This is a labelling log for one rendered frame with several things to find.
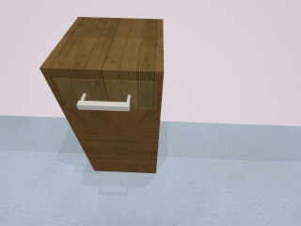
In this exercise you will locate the cabinet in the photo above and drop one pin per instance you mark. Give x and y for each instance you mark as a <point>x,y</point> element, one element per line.
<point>103,48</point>

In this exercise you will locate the drawer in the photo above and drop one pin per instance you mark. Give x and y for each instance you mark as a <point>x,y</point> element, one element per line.
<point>71,90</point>

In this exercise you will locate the handle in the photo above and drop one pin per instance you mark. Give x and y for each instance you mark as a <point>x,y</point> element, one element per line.
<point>103,105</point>

